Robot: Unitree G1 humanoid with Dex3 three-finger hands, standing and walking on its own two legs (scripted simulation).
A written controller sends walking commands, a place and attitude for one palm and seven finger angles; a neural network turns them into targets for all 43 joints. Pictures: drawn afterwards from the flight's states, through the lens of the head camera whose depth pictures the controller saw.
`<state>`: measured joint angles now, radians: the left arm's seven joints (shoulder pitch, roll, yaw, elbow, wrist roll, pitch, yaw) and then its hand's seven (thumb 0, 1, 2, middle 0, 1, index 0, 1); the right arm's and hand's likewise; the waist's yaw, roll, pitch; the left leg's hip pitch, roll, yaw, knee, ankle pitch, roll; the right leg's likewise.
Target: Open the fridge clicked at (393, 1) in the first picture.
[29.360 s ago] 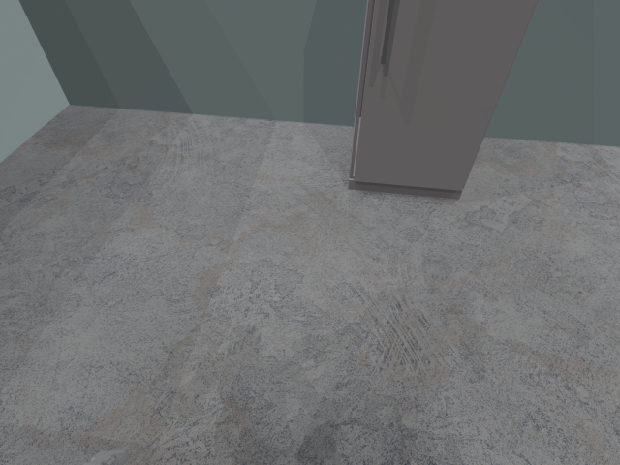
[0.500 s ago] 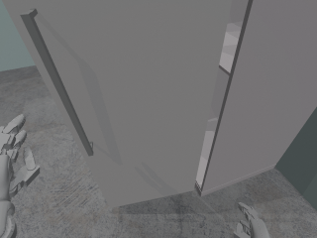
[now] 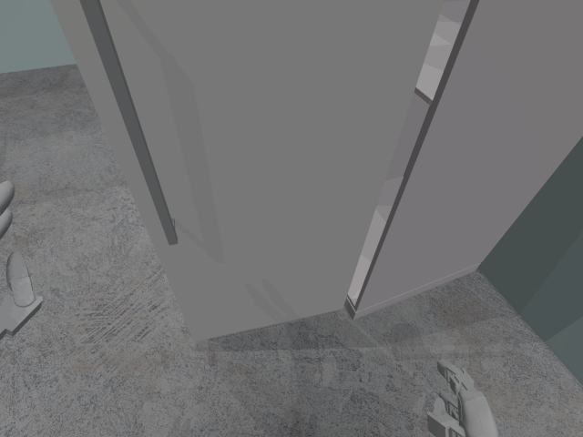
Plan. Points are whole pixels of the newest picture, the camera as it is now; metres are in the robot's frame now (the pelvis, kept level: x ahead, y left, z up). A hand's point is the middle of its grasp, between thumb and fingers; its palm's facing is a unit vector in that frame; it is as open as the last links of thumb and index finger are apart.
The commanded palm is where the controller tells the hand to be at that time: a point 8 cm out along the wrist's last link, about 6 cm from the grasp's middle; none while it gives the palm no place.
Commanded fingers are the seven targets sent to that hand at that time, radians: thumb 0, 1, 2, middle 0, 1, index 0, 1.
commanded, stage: step back with the hand held close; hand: left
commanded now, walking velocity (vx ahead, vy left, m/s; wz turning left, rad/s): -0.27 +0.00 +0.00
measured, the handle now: (140, 136) +0.48 +0.27 +0.15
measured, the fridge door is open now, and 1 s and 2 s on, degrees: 81 81 81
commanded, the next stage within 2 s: stop stepping back and stand still in 0.76 s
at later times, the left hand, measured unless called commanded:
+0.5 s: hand out of the picture +0.14 +0.31 +0.18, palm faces +0.47 -0.79 -0.40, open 7.4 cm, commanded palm +0.06 +0.33 +0.18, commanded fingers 0.00 0.90 0.90 -0.20 -0.30 -0.20 -0.30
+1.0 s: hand out of the picture +0.03 +0.30 +0.18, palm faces +0.19 -0.87 -0.45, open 7.4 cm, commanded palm -0.02 +0.36 +0.18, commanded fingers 0.00 0.90 0.90 -0.20 -0.30 -0.20 -0.30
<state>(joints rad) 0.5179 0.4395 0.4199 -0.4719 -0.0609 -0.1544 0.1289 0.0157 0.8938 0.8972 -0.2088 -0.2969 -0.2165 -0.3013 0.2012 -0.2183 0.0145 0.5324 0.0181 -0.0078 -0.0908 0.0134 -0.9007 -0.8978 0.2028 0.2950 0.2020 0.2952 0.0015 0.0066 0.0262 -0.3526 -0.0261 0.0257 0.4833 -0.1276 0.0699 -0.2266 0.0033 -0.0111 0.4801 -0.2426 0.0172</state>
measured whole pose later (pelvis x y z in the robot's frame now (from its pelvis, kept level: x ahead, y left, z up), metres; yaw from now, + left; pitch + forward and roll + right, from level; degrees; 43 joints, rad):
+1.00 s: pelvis -0.19 +0.07 +0.01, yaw -5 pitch -1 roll -6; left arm 0.62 0.51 0.44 -0.67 -0.07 -0.16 0.10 0.02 0.89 0.90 -0.21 -0.30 -0.22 -0.30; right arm 0.25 -0.18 -0.02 0.59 -0.02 -0.11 -0.03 0.01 -0.90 -0.90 0.20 0.30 0.20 0.30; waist -0.04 -0.02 0.03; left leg -0.39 0.01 0.03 0.28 -0.03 0.03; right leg -0.29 0.12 -0.08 0.83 -0.50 -0.05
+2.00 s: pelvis -0.24 +0.11 +0.00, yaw -1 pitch -1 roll -1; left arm 0.52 0.45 0.48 -0.48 -0.04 -0.25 0.17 0.01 0.89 0.90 -0.21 -0.30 -0.22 -0.30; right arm 0.17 -0.21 -0.01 0.59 0.01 -0.16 -0.05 0.01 -0.90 -0.90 0.20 0.29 0.20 0.29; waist 0.00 0.02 0.06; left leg -0.29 0.07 0.05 0.56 -0.25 -0.02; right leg -0.22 0.01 -0.09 0.52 -0.28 -0.03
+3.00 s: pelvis -0.26 +0.14 +0.00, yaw +1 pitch -1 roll -1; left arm 0.30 0.22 0.01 1.10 0.01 0.02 0.02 0.01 0.92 0.90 -0.20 -0.29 -0.20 -0.30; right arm 0.28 -0.18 -0.01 1.06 -0.02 0.03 -0.01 0.01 -0.90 -0.90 0.20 0.29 0.20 0.29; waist 0.00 0.04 0.04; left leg -0.29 0.01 0.06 0.49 -0.19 0.03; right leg -0.23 -0.04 -0.08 0.47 -0.23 0.01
